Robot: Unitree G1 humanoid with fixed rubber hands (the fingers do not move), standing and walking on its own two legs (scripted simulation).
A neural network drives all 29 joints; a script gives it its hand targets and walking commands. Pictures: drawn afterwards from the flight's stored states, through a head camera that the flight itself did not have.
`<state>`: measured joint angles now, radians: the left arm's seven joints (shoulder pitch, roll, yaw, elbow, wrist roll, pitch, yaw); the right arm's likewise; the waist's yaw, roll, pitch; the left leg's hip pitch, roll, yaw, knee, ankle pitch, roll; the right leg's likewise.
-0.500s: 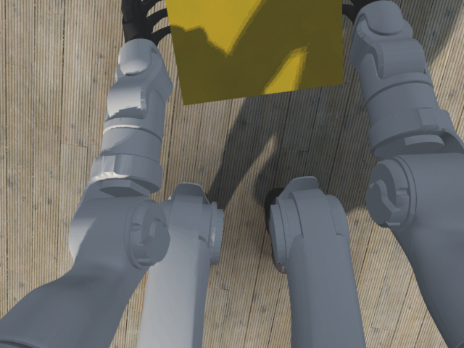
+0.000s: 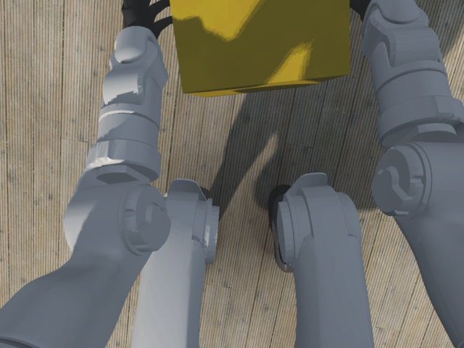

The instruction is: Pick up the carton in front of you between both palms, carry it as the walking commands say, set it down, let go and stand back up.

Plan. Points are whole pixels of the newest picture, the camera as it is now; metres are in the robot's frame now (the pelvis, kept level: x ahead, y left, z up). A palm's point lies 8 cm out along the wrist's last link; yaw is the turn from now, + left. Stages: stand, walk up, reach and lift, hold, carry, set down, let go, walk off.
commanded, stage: set down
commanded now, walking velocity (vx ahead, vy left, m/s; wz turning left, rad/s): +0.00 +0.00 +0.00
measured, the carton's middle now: (253, 24) +0.55 -0.05 -0.25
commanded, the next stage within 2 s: let go in 1.72 s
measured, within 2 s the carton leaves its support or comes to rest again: neither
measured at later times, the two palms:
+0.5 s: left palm (138, 38) +0.52 +0.11 -0.18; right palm (374, 13) +0.53 -0.22 -0.19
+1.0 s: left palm (82, 5) +0.53 +0.13 -0.07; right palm out of the picture +0.54 -0.24 -0.08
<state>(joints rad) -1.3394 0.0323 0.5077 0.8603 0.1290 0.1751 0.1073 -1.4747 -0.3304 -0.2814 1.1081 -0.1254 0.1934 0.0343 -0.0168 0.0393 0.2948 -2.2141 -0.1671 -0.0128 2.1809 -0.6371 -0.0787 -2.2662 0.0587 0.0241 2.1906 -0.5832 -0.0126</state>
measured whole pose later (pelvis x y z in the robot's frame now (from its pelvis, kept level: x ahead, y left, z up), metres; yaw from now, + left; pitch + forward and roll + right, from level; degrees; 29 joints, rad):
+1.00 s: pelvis -0.01 +0.00 +0.04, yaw +0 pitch +38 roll +3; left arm -1.28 0.18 0.24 0.88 -0.14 0.16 0.20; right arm -1.41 -0.47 -0.12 1.09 0.12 0.14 0.01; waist 0.01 0.03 0.20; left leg -2.12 -0.09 0.02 2.03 -0.59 -0.03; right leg -2.17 0.03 0.02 2.05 -0.55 -0.03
